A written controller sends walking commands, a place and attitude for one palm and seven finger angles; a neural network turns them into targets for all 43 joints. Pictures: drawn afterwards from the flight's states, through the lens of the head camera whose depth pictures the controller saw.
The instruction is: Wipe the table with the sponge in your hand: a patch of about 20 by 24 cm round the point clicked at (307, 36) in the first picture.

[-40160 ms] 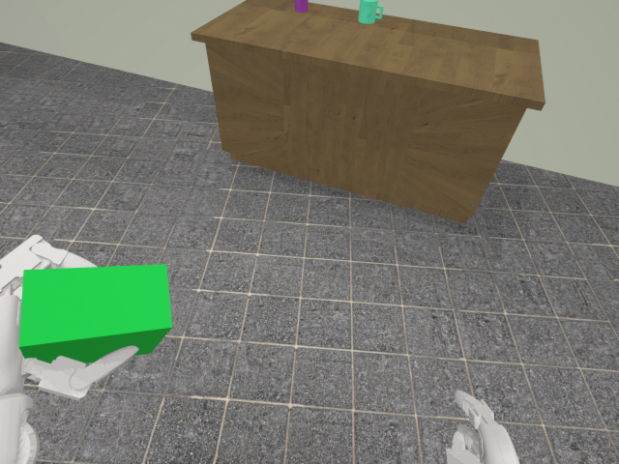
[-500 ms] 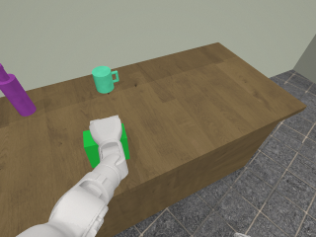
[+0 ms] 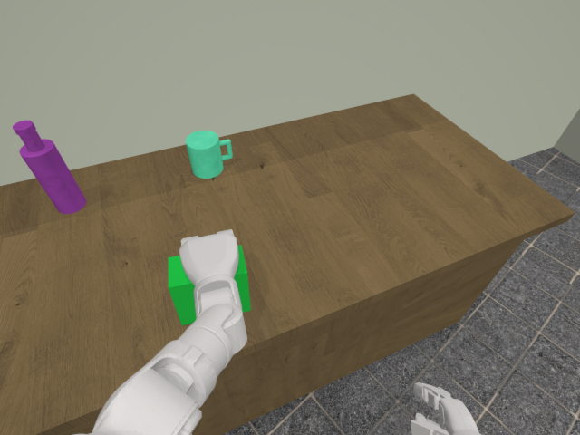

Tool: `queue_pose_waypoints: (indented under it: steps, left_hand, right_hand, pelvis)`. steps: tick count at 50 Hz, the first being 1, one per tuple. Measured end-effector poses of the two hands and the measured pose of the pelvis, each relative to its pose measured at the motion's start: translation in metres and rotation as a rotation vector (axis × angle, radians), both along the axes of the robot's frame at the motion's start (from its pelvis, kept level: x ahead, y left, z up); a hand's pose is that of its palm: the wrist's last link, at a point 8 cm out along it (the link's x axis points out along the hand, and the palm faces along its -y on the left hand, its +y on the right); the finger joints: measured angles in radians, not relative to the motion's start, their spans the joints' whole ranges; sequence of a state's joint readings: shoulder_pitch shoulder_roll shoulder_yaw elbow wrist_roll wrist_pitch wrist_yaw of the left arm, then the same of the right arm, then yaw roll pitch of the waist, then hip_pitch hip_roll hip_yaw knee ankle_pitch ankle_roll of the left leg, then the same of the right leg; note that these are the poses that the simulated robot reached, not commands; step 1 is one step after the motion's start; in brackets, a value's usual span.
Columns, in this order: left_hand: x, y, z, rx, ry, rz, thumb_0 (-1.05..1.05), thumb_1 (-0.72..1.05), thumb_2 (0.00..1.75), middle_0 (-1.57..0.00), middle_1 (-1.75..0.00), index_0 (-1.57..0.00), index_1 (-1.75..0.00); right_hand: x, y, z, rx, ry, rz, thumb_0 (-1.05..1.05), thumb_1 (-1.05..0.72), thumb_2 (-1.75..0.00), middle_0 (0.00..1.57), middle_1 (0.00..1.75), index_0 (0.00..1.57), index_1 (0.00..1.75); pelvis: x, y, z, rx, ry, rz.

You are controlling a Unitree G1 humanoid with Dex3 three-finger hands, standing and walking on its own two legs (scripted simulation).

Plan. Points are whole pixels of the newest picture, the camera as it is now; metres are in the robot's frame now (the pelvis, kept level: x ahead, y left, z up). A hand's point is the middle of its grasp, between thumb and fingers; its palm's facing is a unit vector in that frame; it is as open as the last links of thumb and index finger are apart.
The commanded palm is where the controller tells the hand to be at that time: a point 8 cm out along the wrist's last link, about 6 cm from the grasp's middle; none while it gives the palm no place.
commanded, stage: wipe back along the third lane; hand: left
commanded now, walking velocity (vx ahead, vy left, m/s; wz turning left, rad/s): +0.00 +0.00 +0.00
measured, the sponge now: (212, 291) +0.36 +0.16 -0.05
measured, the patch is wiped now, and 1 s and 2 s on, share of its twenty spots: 0.90 0.90 0.90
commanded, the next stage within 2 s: slide back across to the middle lane in 0.54 s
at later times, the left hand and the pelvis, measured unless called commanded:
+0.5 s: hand (216, 277) +0.36 +0.15 -0.01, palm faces -0.05 -0.01 -1.00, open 10.1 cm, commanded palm +0.32 +0.13 +0.01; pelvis -0.01 +0.00 +0.00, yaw +0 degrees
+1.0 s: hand (206, 282) +0.35 +0.17 -0.01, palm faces -0.04 -0.07 -1.00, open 10.1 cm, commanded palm +0.30 +0.17 +0.03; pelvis +0.00 -0.01 +0.00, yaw -2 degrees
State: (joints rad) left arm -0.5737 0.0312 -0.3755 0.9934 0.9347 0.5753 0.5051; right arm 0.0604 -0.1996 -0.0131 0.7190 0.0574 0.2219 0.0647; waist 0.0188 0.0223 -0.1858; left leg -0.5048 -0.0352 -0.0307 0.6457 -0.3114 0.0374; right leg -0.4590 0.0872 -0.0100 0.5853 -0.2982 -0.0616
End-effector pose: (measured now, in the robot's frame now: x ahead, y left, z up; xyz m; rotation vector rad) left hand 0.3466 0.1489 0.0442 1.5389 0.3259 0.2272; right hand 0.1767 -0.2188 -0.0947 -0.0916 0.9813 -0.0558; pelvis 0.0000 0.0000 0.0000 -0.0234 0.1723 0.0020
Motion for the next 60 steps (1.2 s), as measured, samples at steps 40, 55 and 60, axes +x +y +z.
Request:
queue_pose_waypoints:
  steps: [40,55,60]
  left_hand:
    - [-0.003,0.002,0.0,-0.027,-0.004,0.013,0.0,-0.47,1.03,-0.69,-1.34,-0.71,-1.36]
    - [-0.023,0.021,0.004,-0.042,-0.01,0.046,0.0,-0.47,1.03,-0.69,-1.34,-0.71,-1.36]
    - [-0.031,0.034,0.006,-0.058,-0.01,0.071,0.0,-0.47,1.03,-0.69,-1.34,-0.71,-1.36]
  right_hand:
    - [-0.041,-0.015,-0.015,-0.011,0.047,-0.067,0.01,-0.91,-0.9,0.2,0.3,0.2,0.3]
    - [-0.012,-0.021,0.006,-0.021,-0.036,-0.059,0.01,-0.9,-0.9,0.2,0.3,0.2,0.3]
    - [0.002,-0.022,0.015,-0.031,-0.076,-0.047,0.01,-0.9,-0.9,0.2,0.3,0.2,0.3]
  pelvis:
    - [-0.012,-0.005,-0.002,0.006,0.008,-0.017]
    - [0.0,-0.007,0.005,0.011,-0.045,-0.028]
    - [0.002,-0.008,0.006,0.013,-0.055,-0.031]
